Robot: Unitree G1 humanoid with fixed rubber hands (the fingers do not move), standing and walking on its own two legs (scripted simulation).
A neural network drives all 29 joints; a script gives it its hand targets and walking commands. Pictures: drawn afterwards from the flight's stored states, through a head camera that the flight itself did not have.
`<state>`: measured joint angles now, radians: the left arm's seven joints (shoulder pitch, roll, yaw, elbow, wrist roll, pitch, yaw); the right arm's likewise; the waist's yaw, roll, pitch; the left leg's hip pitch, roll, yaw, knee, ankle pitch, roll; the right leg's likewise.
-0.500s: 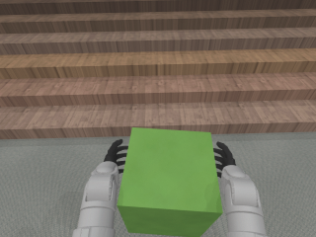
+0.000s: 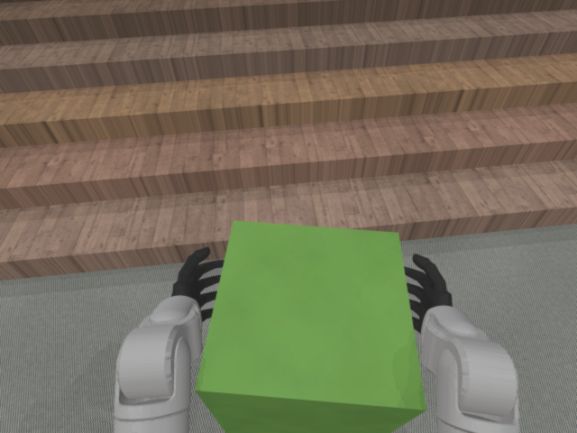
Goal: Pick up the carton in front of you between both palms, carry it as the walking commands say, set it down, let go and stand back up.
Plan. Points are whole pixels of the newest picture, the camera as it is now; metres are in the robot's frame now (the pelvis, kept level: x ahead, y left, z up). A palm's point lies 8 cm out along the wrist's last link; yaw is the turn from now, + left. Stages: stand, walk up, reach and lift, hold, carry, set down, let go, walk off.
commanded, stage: carry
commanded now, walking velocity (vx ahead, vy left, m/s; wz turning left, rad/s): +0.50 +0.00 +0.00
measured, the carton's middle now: (306, 340) +0.26 -0.01 +0.01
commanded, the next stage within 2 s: none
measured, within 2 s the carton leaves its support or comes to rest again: neither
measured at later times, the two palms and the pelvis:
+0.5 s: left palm (199, 145) +0.61 +0.18 +0.08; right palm (357, 143) +0.60 -0.12 +0.08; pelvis +0.33 +0.04 -0.01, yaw -1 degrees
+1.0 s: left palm (230, 22) +1.03 +0.15 +0.15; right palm (347, 22) +1.04 -0.15 +0.14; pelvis +0.66 +0.00 -0.01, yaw -1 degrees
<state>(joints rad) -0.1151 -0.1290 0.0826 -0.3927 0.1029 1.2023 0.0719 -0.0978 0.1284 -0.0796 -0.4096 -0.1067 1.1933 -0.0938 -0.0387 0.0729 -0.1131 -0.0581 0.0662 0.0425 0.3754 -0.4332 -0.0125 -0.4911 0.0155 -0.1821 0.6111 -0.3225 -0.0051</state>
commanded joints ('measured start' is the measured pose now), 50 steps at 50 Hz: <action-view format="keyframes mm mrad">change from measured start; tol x32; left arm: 1 -417 -810 -660 -80 -354 6 -197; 28 -582 -778 -690 -193 -401 26 -209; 43 -1217 -524 -447 236 -417 123 -139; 50 -1523 -890 -425 351 -566 107 -192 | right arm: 1 -560 784 709 -170 449 40 258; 24 -497 873 687 -87 387 24 226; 50 -1456 864 412 413 431 121 133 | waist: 1 85 -293 -353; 18 51 -246 -170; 22 -3 254 -414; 39 14 103 -188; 44 122 -400 -395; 50 80 -167 -389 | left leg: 1 -501 -49 115 646 188 -28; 4 -704 35 -71 875 -76 55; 14 -575 -40 212 217 213 17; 19 -78 -103 255 93 414 69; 22 457 363 -591 -78 250 290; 41 90 109 162 213 765 90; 44 -582 -125 61 948 -77 32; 50 -656 1 -25 942 121 87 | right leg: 1 791 -361 599 -323 -120 -185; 19 443 -170 -36 -58 781 -44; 23 -231 -43 181 755 -118 -32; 41 273 23 -57 -125 231 -68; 44 791 -371 735 -276 214 -269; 50 597 -289 405 -250 357 -198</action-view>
